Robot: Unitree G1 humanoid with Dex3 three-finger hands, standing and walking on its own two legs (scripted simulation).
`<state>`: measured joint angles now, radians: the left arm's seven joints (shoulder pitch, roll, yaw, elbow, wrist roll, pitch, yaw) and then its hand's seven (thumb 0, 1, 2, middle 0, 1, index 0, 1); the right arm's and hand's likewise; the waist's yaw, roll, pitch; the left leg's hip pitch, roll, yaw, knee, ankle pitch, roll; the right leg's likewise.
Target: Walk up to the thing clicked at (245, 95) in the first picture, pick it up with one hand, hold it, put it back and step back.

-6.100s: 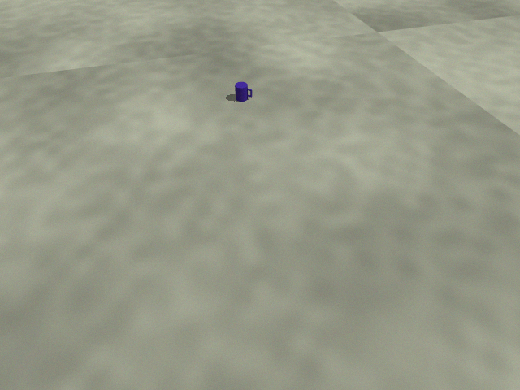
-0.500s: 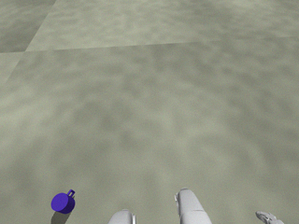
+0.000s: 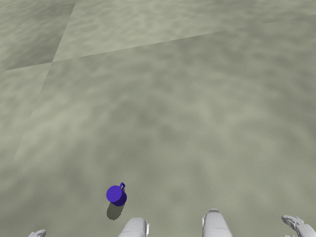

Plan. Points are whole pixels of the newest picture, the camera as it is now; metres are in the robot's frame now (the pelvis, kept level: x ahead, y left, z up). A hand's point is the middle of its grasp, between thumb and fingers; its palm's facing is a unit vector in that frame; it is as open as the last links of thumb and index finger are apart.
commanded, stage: walk up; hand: left
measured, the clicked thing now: (118, 193) +0.42 +0.34 -0.67
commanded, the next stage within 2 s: none
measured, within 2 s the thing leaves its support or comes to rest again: neither
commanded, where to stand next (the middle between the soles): -0.02 +0.18 m, yaw -8 degrees
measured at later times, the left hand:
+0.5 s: hand out of the picture -0.06 +0.46 -0.12, palm faces -0.17 -0.87 -0.47, open 7.4 cm
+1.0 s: hand out of the picture +0.03 +0.53 -0.12, palm faces -0.20 -0.91 -0.37, open 7.4 cm
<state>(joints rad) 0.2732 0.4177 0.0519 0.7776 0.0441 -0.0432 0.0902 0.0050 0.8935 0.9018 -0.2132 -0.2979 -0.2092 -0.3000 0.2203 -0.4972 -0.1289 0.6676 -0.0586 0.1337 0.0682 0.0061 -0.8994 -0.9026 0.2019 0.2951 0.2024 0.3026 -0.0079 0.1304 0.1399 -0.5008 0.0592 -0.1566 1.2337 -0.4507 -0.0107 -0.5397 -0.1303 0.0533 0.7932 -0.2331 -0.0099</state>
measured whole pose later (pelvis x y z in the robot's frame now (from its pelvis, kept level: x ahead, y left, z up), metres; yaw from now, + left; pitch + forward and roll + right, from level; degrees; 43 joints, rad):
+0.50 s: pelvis -0.12 +0.20 +0.01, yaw -7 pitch -2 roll -2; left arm 0.30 0.34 0.04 0.91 0.03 -0.03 0.06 0.01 0.90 0.90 -0.21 -0.30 -0.20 -0.30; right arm 0.26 -0.41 -0.10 0.74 -0.04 0.09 0.03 0.01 -0.90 -0.90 0.20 0.30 0.20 0.30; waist -0.03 0.12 0.17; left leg -0.46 -0.01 0.10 0.81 -0.38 0.06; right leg -0.30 0.07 -0.06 0.73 -0.40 -0.05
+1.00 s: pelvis -0.12 +0.26 +0.03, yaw -10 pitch -2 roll +0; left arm 0.18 0.47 0.10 0.91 0.03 0.06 -0.04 0.01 0.90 0.90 -0.20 -0.30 -0.20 -0.30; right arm 0.38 -0.40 -0.06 0.95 -0.04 -0.07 -0.04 0.01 -0.89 -0.90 0.21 0.30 0.21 0.30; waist -0.04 -0.09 0.09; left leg -0.26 0.02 -0.02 0.62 -0.33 -0.01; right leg -0.50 -0.03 0.11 0.96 -0.34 -0.02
